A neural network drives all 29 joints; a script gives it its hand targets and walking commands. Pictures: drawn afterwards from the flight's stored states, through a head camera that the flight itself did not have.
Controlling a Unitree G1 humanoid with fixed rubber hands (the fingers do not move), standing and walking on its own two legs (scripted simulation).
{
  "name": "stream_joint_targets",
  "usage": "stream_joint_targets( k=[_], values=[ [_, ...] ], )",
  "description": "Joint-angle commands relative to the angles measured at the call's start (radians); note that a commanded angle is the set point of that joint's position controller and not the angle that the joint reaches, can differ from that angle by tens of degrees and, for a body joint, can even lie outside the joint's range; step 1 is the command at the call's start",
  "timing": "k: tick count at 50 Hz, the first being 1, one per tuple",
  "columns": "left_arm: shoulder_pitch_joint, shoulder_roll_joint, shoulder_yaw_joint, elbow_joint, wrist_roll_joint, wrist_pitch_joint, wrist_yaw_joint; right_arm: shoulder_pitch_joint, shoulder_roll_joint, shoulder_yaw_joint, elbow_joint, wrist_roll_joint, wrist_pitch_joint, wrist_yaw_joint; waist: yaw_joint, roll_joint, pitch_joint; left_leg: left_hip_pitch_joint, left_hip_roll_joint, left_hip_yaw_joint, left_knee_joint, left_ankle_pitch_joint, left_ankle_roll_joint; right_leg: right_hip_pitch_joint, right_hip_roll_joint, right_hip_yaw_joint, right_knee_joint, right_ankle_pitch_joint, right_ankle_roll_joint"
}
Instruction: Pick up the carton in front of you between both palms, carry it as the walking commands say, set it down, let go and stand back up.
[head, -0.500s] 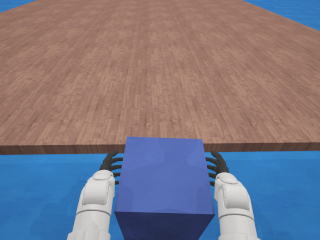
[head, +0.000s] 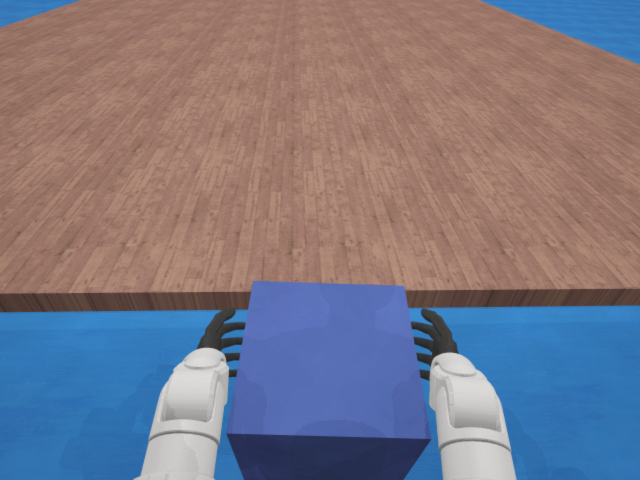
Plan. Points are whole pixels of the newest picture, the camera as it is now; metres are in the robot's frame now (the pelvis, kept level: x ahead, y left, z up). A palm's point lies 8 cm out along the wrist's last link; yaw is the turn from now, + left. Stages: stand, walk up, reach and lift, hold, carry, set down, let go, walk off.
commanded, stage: hold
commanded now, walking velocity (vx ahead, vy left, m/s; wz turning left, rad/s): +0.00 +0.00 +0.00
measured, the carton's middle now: (324, 392) +0.29 +0.00 -0.04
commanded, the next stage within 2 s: carry in 0.40 s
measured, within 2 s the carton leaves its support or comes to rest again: neither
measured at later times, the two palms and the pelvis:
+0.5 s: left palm (211, 358) +0.28 +0.15 +0.05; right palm (444, 363) +0.29 -0.15 +0.05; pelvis +0.00 +0.00 +0.00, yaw -1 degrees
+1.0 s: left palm (243, 258) +0.44 +0.13 +0.08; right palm (439, 269) +0.43 -0.17 +0.08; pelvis +0.18 -0.01 +0.00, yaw -2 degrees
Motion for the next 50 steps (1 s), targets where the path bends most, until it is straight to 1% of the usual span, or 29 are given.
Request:
stream_joint_targets(
  k=[1, 19, 20, 21, 22, 23, 25, 26, 27, 28, 29, 30, 31, 32, 33, 34, 35, 37, 38, 39, 40, 41, 42, 43, 44, 45, 46, 48, 50],
  values=[
    [-0.58, -0.947, -0.558, -0.113, -0.307, -0.069, -0.269, -0.478, 0.971, 0.551, -0.032, 0.285, -0.028, 0.26, 0.0, 0.001, -0.247, 0.07, -0.056, 0.054, -0.039, 0.184, -0.004, 0.029, 0.052, -0.054, -0.046, 0.215, 0.009],
    [-0.636, -0.959, -0.54, -0.066, -0.298, -0.075, -0.274, -0.536, 0.975, 0.535, 0.009, 0.277, -0.036, 0.267, -0.001, 0.004, -0.237, 0.05, -0.05, 0.058, -0.039, 0.112, -0.002, 0.006, 0.048, -0.061, -0.045, 0.133, 0.005],
    [-0.647, -0.957, -0.548, -0.075, -0.302, -0.073, -0.274, -0.548, 0.968, 0.533, 0.002, 0.277, -0.035, 0.265, 0.007, 0.033, -0.195, -0.083, 0.114, 0.019, 0.01, -0.071, 0.019, -0.135, -0.105, -0.018, 0.019, -0.033, -0.018],
    [-0.649, -0.953, -0.546, -0.088, -0.303, -0.072, -0.273, -0.54, 0.965, 0.535, -0.004, 0.284, -0.034, 0.262, 0.005, 0.032, -0.215, -0.128, 0.12, -0.022, -0.021, -0.28, 0.03, -0.16, -0.096, 0.007, 0.012, -0.226, -0.024],
    [-0.658, -0.958, -0.569, -0.115, -0.316, -0.07, -0.271, -0.544, 0.967, 0.557, -0.033, 0.295, -0.032, 0.257, 0.005, 0.041, -0.202, -0.165, 0.125, -0.038, -0.052, -0.459, 0.036, -0.215, -0.085, 0.002, 0.012, -0.389, -0.022],
    [-0.675, -0.959, -0.592, -0.144, -0.334, -0.066, -0.268, -0.552, 0.967, 0.578, -0.066, 0.306, -0.027, 0.251, 0.003, 0.054, -0.202, -0.172, 0.132, -0.054, -0.068, -0.551, 0.049, -0.257, -0.067, -0.021, 0.045, -0.455, -0.019],
    [-0.69, -0.957, -0.656, -0.207, -0.384, -0.046, -0.258, -0.546, 0.962, 0.632, -0.142, 0.341, -0.008, 0.232, -0.004, 0.118, -0.257, -0.119, 0.198, -0.115, -0.104, -0.477, 0.084, -0.287, -0.029, -0.128, 0.196, -0.257, 0.0],
    [-0.682, -0.961, -0.692, -0.24, -0.408, -0.029, -0.253, -0.533, 0.956, 0.661, -0.183, 0.36, 0.01, 0.221, -0.007, 0.151, -0.292, -0.092, 0.233, -0.144, -0.108, -0.44, 0.103, -0.296, -0.015, -0.174, 0.226, -0.187, 0.003],
    [-0.673, -0.961, -0.724, -0.279, -0.433, -0.006, -0.248, -0.523, 0.943, 0.69, -0.23, 0.378, 0.034, 0.21, -0.006, 0.161, -0.313, -0.106, 0.245, -0.134, -0.102, -0.434, 0.115, -0.271, -0.021, -0.191, 0.184, -0.186, -0.002],
    [-0.671, -0.957, -0.748, -0.314, -0.457, 0.02, -0.242, -0.525, 0.927, 0.713, -0.276, 0.394, 0.063, 0.199, -0.001, 0.145, -0.327, -0.159, 0.23, -0.09, -0.083, -0.448, 0.11, -0.2, -0.02, -0.204, 0.118, -0.191, -0.011],
    [-0.676, -0.946, -0.76, -0.341, -0.476, 0.047, -0.236, -0.541, 0.91, 0.736, -0.321, 0.413, 0.094, 0.191, 0.003, 0.104, -0.33, -0.227, 0.192, -0.019, -0.033, -0.468, 0.089, -0.125, -0.035, -0.178, 0.042, -0.227, -0.024],
    [-0.669, -0.927, -0.773, -0.364, -0.489, 0.077, -0.228, -0.544, 0.899, 0.762, -0.355, 0.433, 0.127, 0.185, 0.01, -0.029, -0.311, -0.326, 0.122, 0.088, 0.116, -0.423, 0.051, -0.058, -0.131, -0.03, -0.061, -0.337, -0.052],
    [-0.634, -0.898, -0.77, -0.372, -0.494, 0.108, -0.218, -0.563, 0.884, 0.783, -0.385, 0.453, 0.16, 0.18, 0.025, -0.228, -0.286, -0.483, 0.051, 0.209, 0.355, -0.328, 0.009, 0.035, -0.287, 0.22, -0.177, -0.436, -0.114],
    [-0.593, -0.87, -0.761, -0.385, -0.495, 0.142, -0.207, -0.571, 0.873, 0.801, -0.398, 0.479, 0.194, 0.178, 0.031, -0.265, -0.224, -0.626, 0.046, 0.225, 0.397, -0.325, -0.003, 0.085, -0.375, 0.36, -0.215, -0.365, -0.173],
    [-0.591, -0.846, -0.764, -0.426, -0.494, 0.172, -0.195, -0.577, 0.882, 0.824, -0.417, 0.51, 0.224, 0.178, 0.034, -0.214, -0.215, -0.636, 0.081, 0.195, 0.382, -0.329, 0.004, 0.091, -0.386, 0.343, -0.194, -0.23, -0.204],
    [-0.584, -0.835, -0.767, -0.46, -0.501, 0.201, -0.185, -0.566, 0.885, 0.836, -0.427, 0.539, 0.249, 0.177, 0.038, -0.159, -0.241, -0.612, 0.083, 0.203, 0.332, -0.31, 0.004, 0.109, -0.371, 0.272, -0.171, -0.122, -0.2],
    [-0.579, -0.832, -0.776, -0.504, -0.512, 0.225, -0.178, -0.545, 0.889, 0.845, -0.44, 0.561, 0.271, 0.176, 0.042, -0.136, -0.276, -0.569, 0.066, 0.226, 0.278, -0.264, 0.003, 0.126, -0.345, 0.194, -0.147, -0.041, -0.187],
    [-0.565, -0.835, -0.792, -0.577, -0.537, 0.267, -0.171, -0.506, 0.901, 0.853, -0.475, 0.593, 0.308, 0.174, 0.038, -0.163, -0.333, -0.451, 0.024, 0.281, 0.165, -0.175, 0.002, 0.127, -0.287, 0.058, -0.093, 0.079, -0.155],
    [-0.537, -0.846, -0.803, -0.601, -0.55, 0.289, -0.171, -0.46, 0.905, 0.854, -0.494, 0.598, 0.327, 0.171, 0.03, -0.164, -0.352, -0.358, 0.011, 0.311, 0.08, -0.116, 0.002, 0.097, -0.26, -0.006, -0.058, 0.09, -0.138],
    [-0.508, -0.851, -0.807, -0.618, -0.557, 0.31, -0.173, -0.43, 0.907, 0.851, -0.517, 0.598, 0.345, 0.168, 0.019, -0.144, -0.371, -0.198, 0.008, 0.334, -0.015, -0.036, 0.003, 0.013, -0.23, -0.073, -0.006, 0.058, -0.114],
    [-0.47, -0.856, -0.808, -0.624, -0.557, 0.329, -0.176, -0.401, 0.903, 0.844, -0.535, 0.593, 0.363, 0.165, 0.011, -0.101, -0.395, 0.015, 0.036, 0.311, -0.051, 0.001, 0.009, -0.129, -0.203, -0.124, 0.068, 0.014, -0.088],
    [-0.446, -0.855, -0.806, -0.628, -0.558, 0.347, -0.182, -0.365, 0.889, 0.833, -0.551, 0.581, 0.382, 0.162, -0.006, 0.009, -0.438, 0.235, 0.165, 0.163, -0.076, -0.086, 0.036, -0.305, -0.17, -0.18, 0.232, -0.077, -0.054],
    [-0.456, -0.853, -0.814, -0.657, -0.568, 0.37, -0.19, -0.323, 0.863, 0.812, -0.551, 0.552, 0.393, 0.159, -0.027, 0.231, -0.441, 0.394, 0.407, -0.193, -0.123, -0.177, 0.141, -0.581, -0.092, -0.271, 0.462, -0.227, -0.011],
    [-0.484, -0.853, -0.822, -0.674, -0.582, 0.389, -0.2, -0.326, 0.852, 0.801, -0.562, 0.529, 0.401, 0.154, -0.029, 0.274, -0.363, 0.379, 0.493, -0.366, -0.142, -0.117, 0.253, -0.748, -0.074, -0.23, 0.531, -0.347, -0.019],
    [-0.495, -0.862, -0.819, -0.666, -0.595, 0.401, -0.207, -0.335, 0.894, 0.802, -0.573, 0.532, 0.415, 0.152, -0.027, 0.196, -0.313, 0.332, 0.503, -0.336, -0.135, -0.037, 0.274, -0.79, -0.121, -0.192, 0.596, -0.37, -0.032],
    [-0.473, -0.87, -0.815, -0.662, -0.603, 0.408, -0.212, -0.328, 0.916, 0.801, -0.6, 0.539, 0.424, 0.151, -0.025, 0.122, -0.297, 0.299, 0.479, -0.265, -0.14, 0.035, 0.255, -0.79, -0.141, -0.19, 0.613, -0.339, -0.03],
    [-0.481, -0.871, -0.819, -0.67, -0.612, 0.411, -0.216, -0.358, 0.919, 0.806, -0.632, 0.548, 0.43, 0.151, -0.025, 0.071, -0.3, 0.273, 0.453, -0.193, -0.159, 0.029, 0.222, -0.77, -0.148, -0.192, 0.566, -0.291, -0.025],
    [-0.501, -0.893, -0.821, -0.684, -0.628, 0.417, -0.212, -0.414, 0.91, 0.814, -0.674, 0.578, 0.444, 0.152, -0.024, 0.09, -0.297, 0.225, 0.377, -0.033, -0.177, 0.1, 0.169, -0.701, -0.131, -0.232, 0.458, -0.181, -0.013],
    [-0.493, -0.889, -0.815, -0.701, -0.622, 0.422, -0.198, -0.416, 0.899, 0.82, -0.687, 0.6, 0.455, 0.157, -0.022, 0.134, -0.299, 0.192, 0.322, 0.08, -0.164, 0.147, 0.146, -0.626, -0.11, -0.269, 0.354, -0.089, -0.007]
  ],
)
